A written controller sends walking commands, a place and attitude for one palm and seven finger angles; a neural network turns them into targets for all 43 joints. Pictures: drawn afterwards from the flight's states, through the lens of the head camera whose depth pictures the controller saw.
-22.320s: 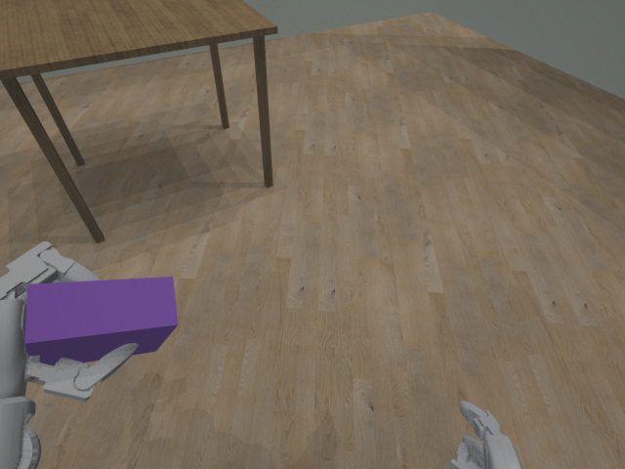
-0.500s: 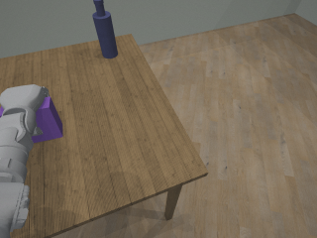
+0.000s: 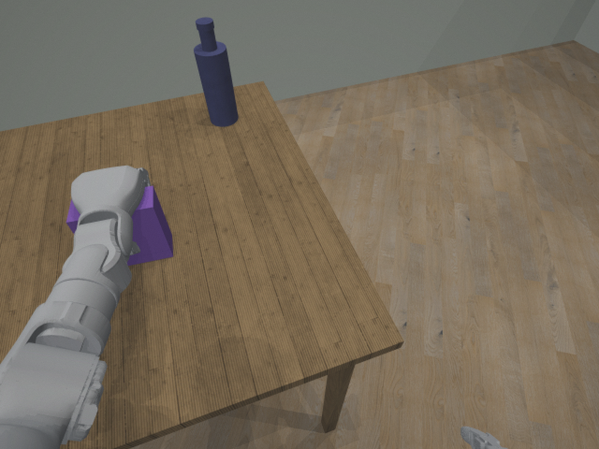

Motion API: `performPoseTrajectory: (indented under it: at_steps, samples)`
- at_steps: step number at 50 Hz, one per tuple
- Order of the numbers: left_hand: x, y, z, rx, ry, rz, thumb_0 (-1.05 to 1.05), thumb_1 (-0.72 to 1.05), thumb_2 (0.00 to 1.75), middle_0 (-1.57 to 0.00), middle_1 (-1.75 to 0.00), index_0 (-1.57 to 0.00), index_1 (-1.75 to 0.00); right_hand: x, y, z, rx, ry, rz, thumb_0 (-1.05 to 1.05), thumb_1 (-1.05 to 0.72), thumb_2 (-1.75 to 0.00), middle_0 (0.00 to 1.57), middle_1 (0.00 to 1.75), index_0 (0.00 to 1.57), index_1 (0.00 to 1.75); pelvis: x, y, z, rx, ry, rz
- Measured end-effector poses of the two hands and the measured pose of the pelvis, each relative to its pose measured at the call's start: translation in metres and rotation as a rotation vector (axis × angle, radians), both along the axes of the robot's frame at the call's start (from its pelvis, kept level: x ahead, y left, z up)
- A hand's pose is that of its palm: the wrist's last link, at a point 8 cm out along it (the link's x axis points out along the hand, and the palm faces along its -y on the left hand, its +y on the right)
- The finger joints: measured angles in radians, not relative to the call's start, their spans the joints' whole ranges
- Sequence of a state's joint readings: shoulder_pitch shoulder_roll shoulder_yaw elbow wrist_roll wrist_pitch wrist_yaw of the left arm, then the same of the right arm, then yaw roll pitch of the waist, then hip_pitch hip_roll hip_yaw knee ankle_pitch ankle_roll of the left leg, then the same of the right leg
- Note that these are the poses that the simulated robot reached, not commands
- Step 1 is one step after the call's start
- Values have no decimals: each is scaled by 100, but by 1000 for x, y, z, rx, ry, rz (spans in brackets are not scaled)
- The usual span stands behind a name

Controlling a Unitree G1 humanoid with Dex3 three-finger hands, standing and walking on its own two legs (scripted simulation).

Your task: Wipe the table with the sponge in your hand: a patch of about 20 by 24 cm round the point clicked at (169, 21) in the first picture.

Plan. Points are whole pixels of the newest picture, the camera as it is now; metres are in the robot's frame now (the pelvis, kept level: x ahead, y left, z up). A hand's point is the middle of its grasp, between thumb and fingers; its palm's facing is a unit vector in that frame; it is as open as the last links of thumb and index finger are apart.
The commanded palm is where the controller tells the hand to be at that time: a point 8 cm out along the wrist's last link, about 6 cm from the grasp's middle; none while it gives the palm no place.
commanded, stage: slide across to the middle lane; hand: left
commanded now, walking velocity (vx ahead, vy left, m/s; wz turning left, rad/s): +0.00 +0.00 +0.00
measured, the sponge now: (129, 237) +0.40 +0.29 +0.03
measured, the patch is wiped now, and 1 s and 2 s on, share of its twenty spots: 0.70 0.70 0.80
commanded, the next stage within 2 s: wipe back along the middle lane in 0.02 s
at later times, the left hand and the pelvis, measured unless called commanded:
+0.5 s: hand (139, 224) +0.40 +0.26 +0.07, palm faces -0.04 -0.01 -1.00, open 9.4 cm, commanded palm +0.37 +0.24 +0.10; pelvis +0.02 -0.01 +0.00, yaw +0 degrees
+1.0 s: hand (147, 250) +0.36 +0.23 +0.07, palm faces +0.02 -0.03 -1.00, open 9.4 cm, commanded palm +0.32 +0.22 +0.10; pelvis +0.02 -0.01 +0.00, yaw +1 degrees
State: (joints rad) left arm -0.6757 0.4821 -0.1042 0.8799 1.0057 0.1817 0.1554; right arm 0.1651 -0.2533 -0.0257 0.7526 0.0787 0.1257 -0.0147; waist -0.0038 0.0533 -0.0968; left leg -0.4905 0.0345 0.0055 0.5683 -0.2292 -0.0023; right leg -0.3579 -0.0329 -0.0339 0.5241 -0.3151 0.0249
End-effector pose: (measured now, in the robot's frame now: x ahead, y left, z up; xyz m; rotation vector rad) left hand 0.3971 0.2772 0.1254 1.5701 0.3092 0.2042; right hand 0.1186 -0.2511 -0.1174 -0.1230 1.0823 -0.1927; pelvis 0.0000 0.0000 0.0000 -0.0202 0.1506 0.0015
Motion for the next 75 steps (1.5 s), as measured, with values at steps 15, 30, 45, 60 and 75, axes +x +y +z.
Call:
performPoseTrajectory:
  at_steps: [15,30,45,60,75]
  samples:
    - [5,-16,-2,-5,13,16,-1,-48,113,-79,-144,-80,-144,9,-17,-1,-7,28,2,1,-91,-90,20,30,21,30,12,-11,1,4,-3,5]
    - [-18,-28,-3,-21,-34,26,-1,-44,111,-75,-147,-76,-148,42,-16,8,15,-38,30,1,-91,-90,20,30,20,30,19,-12,2,10,-33,6]
    - [-51,-46,-3,-31,-78,-6,1,-44,111,-75,-147,-76,-147,87,14,20,81,-165,119,1,-91,-90,20,30,20,30,21,-10,2,15,-61,9]
    - [-73,-54,-3,-43,-81,11,3,-44,110,-74,-148,-76,-147,94,11,25,80,-198,137,1,-91,-90,20,30,20,30,19,-16,2,20,-86,7]
    - [-105,-68,-3,-65,-112,-7,4,-43,109,-73,-149,-77,-146,100,6,27,99,-243,139,1,-91,-90,20,30,20,30,20,-19,2,24,-101,-6]
